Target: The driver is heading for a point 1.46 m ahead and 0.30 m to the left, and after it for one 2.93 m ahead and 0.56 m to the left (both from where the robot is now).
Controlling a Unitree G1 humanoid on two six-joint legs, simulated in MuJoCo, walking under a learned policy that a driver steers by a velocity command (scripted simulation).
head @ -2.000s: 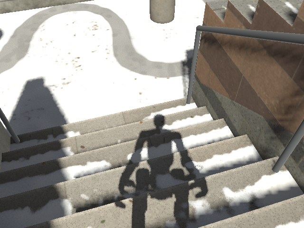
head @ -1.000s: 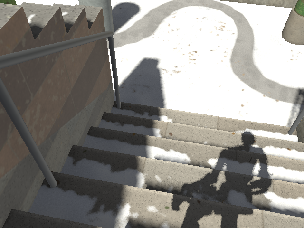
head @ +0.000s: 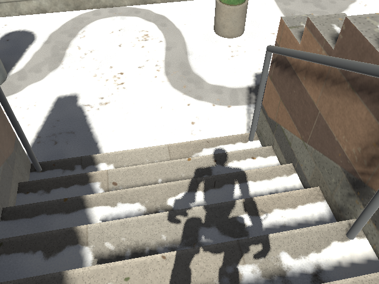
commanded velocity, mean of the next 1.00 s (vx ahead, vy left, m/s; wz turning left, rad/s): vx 0.27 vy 0.00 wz -0.01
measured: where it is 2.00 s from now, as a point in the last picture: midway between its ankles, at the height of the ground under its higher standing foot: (151, 247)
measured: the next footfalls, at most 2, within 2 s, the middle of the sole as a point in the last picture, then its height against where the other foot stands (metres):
right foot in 0.86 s outside the picture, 0.18 m lower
left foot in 1.40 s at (142, 283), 0.18 m lower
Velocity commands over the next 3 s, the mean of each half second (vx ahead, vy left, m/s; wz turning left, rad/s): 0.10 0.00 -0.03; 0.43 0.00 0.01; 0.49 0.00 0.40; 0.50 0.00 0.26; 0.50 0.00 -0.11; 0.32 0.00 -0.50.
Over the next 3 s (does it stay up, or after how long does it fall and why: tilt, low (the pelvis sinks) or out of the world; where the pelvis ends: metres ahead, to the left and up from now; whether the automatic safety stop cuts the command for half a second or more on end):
stays up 1.45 0.36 -0.87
